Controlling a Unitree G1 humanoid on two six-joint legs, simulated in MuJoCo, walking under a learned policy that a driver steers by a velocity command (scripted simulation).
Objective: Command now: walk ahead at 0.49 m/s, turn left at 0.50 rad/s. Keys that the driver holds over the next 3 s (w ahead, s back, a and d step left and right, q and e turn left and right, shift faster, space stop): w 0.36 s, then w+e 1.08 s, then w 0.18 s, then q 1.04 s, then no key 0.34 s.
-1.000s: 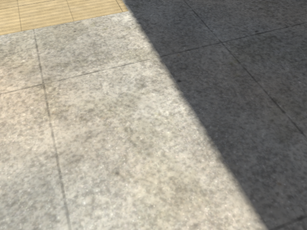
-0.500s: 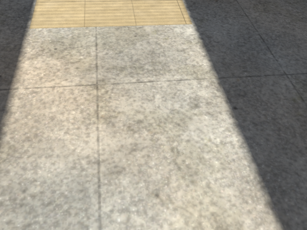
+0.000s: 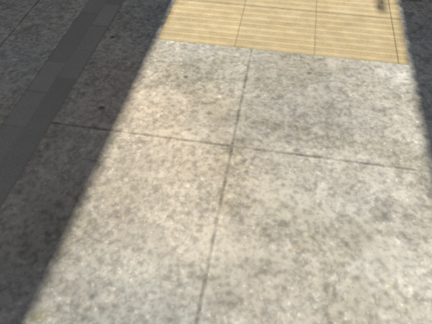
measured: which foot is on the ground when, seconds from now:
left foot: up 0.00-0.34, down 0.36-0.94, up 0.96-1.00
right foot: down 0.00-0.38, up 0.40-0.90, down 0.92-1.00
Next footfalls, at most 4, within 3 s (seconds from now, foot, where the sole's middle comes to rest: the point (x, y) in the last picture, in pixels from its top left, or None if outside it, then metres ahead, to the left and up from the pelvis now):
0.36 left None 0.34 0.18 -0.77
0.92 right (244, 268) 0.64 -0.06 -0.77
1.40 left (214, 186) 0.97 0.04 -0.77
1.84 right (300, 173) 1.02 -0.29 -0.77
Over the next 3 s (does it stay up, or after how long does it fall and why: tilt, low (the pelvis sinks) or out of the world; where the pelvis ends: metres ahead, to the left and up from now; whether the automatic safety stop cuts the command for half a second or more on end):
stays up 1.01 -0.14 0.00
